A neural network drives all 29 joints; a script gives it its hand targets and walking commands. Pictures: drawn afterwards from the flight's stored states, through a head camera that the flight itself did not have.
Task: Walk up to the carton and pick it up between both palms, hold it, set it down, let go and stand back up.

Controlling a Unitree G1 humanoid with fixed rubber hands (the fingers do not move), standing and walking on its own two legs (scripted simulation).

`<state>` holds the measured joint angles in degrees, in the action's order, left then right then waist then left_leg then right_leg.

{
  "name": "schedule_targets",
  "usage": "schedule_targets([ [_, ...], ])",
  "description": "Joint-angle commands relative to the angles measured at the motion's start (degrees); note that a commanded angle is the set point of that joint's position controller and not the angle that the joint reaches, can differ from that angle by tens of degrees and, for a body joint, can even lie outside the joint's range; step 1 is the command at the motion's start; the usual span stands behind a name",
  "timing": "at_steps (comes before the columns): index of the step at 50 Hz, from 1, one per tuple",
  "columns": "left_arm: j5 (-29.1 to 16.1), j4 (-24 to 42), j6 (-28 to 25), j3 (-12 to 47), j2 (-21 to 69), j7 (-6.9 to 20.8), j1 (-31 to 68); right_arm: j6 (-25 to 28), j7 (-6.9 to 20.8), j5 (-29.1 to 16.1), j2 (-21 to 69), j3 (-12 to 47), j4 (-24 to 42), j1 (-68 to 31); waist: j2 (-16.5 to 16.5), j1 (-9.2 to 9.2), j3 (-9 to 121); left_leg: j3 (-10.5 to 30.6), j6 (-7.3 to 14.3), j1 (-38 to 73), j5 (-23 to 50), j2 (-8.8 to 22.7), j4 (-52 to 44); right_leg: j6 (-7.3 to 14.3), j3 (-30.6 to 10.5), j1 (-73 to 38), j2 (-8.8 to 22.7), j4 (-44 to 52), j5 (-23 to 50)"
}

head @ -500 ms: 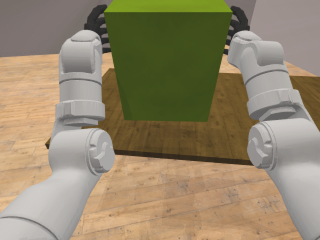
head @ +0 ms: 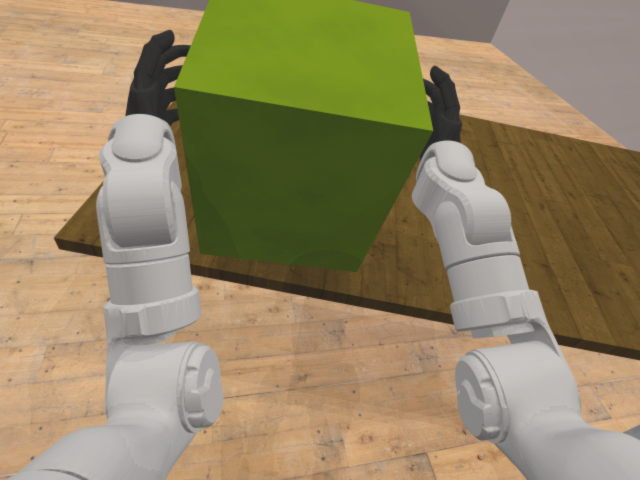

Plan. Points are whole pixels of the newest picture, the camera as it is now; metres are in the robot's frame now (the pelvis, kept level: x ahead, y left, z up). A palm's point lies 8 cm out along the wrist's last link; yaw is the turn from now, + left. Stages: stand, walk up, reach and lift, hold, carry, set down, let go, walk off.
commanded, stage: set down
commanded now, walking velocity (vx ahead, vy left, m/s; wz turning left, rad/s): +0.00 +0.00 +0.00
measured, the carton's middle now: (297, 141) +0.43 +0.00 +0.22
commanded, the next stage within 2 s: none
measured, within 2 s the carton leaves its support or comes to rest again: neither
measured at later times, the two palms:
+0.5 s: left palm (200, 96) +0.41 +0.11 +0.28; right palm (481, 133) +0.37 -0.19 +0.28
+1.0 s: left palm (210, 119) +0.42 +0.10 +0.25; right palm (472, 162) +0.37 -0.20 +0.24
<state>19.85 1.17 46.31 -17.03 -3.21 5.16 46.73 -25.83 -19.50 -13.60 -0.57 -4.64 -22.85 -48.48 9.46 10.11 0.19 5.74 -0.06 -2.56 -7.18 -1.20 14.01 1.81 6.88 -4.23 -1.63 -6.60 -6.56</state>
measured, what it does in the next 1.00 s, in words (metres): stands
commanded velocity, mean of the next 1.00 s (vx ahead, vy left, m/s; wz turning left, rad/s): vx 0.00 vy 0.00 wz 0.00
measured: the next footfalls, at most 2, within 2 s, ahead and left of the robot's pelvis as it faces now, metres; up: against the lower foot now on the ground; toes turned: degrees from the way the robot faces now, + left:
none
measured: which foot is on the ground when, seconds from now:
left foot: down 0.00-1.00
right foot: down 0.00-1.00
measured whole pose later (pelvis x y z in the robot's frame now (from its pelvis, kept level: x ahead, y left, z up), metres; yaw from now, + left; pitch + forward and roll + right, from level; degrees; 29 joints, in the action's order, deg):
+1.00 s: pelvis -0.01 +0.00 +0.00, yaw -1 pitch -2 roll +0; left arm 18.2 -29.3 32.6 -19.6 -2.9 5.1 55.6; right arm -15.7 -13.0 0.8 -1.1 -15.6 -39.5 -52.6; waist 4.8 9.1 2.8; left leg 4.0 0.4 -5.5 -6.5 -1.3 14.2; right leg 1.8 6.6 0.9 -1.0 -10.5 -7.5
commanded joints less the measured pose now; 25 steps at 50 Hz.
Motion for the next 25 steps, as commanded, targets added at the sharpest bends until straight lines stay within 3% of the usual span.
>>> schedule_targets([
  [1,-10.3,11.8,-1.7,28.0,25.7,7.3,35.9,4.4,7.0,-1.9,6.4,8.6,15.3,-40.8,-21.8,3.34,28.2,-2.4,-6.9,24.1,33.2,-0.4,8.4,-1.7,2.3,3.3,-0.8,-2.3,21.7],
  [4,-8.8,6.5,-1.0,25.5,24.8,6.2,35.4,4.4,9.1,0.3,5.0,4.4,9.7,-40.4,-21.1,2.97,21.6,-2.3,-7.2,19.9,23.5,0.9,6.0,-1.6,2.3,5.7,-0.6,-2.0,12.3],
  [5,-9.5,6.8,-1.4,25.3,25.1,5.8,35.1,5.0,9.7,-0.1,5.7,5.5,11.0,-40.5,-19.4,1.82,22.5,-2.8,-6.6,18.5,22.0,0.7,5.7,-1.5,1.9,4.4,-0.6,-2.2,12.5],
  [8,-8.6,5.2,-1.9,23.3,25.9,4.4,33.9,6.3,11.1,0.1,5.8,6.7,11.7,-43.6,-14.9,-1.3,26.0,-2.6,-5.7,19.1,25.9,1.3,5.5,-1.8,1.4,3.3,-1.3,-3.2,13.1],
  [9,-8.2,4.0,-1.7,22.5,25.8,4.1,32.9,6.4,11.4,0.2,6.4,8.4,11.4,-43.1,-13.8,-1.88,27.3,-2.9,-5.1,19.5,29.7,1.0,5.9,-2.0,0.8,1.9,-1.1,-3.6,16.9],
  [11,-7.7,-2.2,-2.6,19.8,23.8,4.3,36.0,6.1,12.6,2.9,5.7,5.4,5.5,-45.6,-11.6,-1.81,22.8,-2.8,-5.3,16.6,20.0,1.2,3.6,-2.0,1.7,4.9,-1.0,-2.7,9.3],
  [12,-7.3,-8.9,-3.1,15.7,22.3,4.8,36.9,5.6,13.4,4.2,6.0,3.4,1.4,-47.4,-9.0,-2.74,19.4,-2.6,-4.5,13.6,13.3,1.2,2.3,-2.6,2.2,5.9,-0.6,-2.8,6.4],
  [13,-7.5,-9.2,-3.9,14.8,21.8,4.7,38.8,5.4,14.0,4.6,7.5,4.3,0.8,-47.7,-7.2,-3.74,18.1,-3.1,-3.8,10.7,8.7,1.2,0.8,-2.5,2.1,5.5,-0.7,-2.8,4.6],
  [15,-8.2,-10.0,-5.1,14.5,21.6,4.2,38.8,6.6,14.5,5.0,6.5,3.2,1.0,-46.9,-7.4,-3.32,21.6,-3.6,-3.3,10.6,6.6,1.2,-0.3,-2.8,1.5,3.0,-0.8,-3.2,5.2],
  [18,-8.2,-13.0,-7.4,13.8,22.0,4.1,41.1,8.4,14.7,6.6,7.9,2.9,1.5,-50.5,-6.4,-3.41,27.6,-2.9,-3.0,16.1,16.3,0.8,2.2,-2.7,1.9,4.4,-1.2,-3.9,12.0],
  [21,-7.2,-17.6,-8.6,12.3,21.2,4.5,41.4,8.5,15.8,8.1,7.3,0.8,-4.5,-48.9,-7.9,-2.64,23.6,-3.0,-3.3,15.9,12.8,0.8,2.0,-2.3,1.8,7.4,-1.2,-2.6,7.6],
  [22,-7.2,-17.9,-9.0,12.5,21.4,4.6,41.7,8.5,16.0,8.9,6.5,-0.4,-6.1,-48.3,-9.5,-2.47,22.4,-3.4,-3.4,15.0,11.9,0.8,1.9,-2.2,1.9,8.1,-0.8,-2.5,7.9],
  [25,-7.4,-20.4,-10.5,11.6,21.0,5.4,42.9,9.5,16.3,9.5,9.2,-1.0,-6.6,-48.7,-9.3,-2.1,22.7,-3.9,-2.4,11.8,10.8,-0.2,2.2,-3.4,1.7,6.4,-0.5,-3.4,10.7],
])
